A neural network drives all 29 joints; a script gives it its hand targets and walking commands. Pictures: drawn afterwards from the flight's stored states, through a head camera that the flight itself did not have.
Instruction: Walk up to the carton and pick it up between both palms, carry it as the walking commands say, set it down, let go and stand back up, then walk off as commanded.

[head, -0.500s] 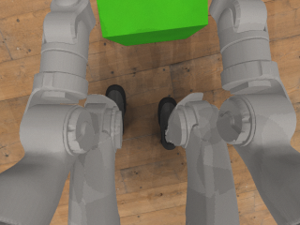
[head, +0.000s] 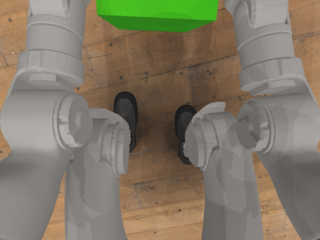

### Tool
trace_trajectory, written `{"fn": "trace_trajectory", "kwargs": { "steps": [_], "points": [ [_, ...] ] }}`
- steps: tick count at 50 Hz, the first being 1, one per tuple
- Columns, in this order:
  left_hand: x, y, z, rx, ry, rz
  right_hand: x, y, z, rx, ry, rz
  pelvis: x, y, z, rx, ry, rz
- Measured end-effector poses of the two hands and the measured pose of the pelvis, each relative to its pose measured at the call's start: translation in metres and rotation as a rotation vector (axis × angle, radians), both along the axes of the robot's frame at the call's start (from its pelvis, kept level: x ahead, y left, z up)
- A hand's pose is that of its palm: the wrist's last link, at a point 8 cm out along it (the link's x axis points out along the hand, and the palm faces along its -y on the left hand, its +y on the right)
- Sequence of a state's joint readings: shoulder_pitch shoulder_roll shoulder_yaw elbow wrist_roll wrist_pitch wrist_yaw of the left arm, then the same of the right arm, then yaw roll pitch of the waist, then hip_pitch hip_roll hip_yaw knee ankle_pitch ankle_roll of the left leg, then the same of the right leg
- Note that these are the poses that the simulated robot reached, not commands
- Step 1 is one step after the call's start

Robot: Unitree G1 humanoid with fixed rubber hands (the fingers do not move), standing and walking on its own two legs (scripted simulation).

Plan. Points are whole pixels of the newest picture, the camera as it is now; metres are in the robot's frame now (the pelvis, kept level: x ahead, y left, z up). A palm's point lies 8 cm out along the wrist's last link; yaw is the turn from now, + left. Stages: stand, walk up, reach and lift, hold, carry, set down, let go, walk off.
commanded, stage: set down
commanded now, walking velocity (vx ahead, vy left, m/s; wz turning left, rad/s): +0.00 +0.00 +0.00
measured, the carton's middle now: out of the picture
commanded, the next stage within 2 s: none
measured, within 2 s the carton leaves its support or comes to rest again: rests again in 0.76 s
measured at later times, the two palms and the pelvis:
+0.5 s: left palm out of the picture +0.56 +0.14 -0.20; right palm out of the picture +0.56 -0.12 -0.21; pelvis +0.00 +0.00 -0.01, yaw +0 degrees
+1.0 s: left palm out of the picture +0.56 +0.15 -0.21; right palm out of the picture +0.56 -0.12 -0.22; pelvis +0.00 +0.00 -0.02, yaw -1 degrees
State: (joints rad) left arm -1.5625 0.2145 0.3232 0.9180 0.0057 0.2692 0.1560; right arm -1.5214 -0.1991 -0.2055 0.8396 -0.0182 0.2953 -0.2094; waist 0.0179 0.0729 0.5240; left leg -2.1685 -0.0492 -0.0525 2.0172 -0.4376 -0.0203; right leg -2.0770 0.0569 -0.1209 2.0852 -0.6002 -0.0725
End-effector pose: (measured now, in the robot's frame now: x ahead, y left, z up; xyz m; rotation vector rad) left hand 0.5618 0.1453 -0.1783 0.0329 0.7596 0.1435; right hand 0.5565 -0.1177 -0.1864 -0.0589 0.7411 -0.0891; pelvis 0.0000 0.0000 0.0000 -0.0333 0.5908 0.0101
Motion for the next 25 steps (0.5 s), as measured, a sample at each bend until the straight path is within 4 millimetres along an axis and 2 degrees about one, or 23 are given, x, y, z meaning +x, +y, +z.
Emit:
{"fn": "trace_trajectory", "kwargs": {
  "steps": [12,17,25],
  "points": [
    [0.006,0.002,-0.016,-0.005,0.002,-0.002,0.008,0.001,-0.012,-0.008,0.004,0.005,0.002,0.001,-0.010,0.001,0.021,-0.006],
    [0.004,0.000,-0.024,0.003,0.026,-0.012,0.005,0.000,-0.021,-0.011,0.028,0.007,0.003,0.002,-0.011,-0.002,0.027,-0.009],
    [0.003,-0.002,-0.025,0.010,0.025,-0.015,0.004,-0.002,-0.023,-0.014,0.028,0.016,0.002,0.000,-0.013,0.003,0.023,-0.010]
  ]
}}
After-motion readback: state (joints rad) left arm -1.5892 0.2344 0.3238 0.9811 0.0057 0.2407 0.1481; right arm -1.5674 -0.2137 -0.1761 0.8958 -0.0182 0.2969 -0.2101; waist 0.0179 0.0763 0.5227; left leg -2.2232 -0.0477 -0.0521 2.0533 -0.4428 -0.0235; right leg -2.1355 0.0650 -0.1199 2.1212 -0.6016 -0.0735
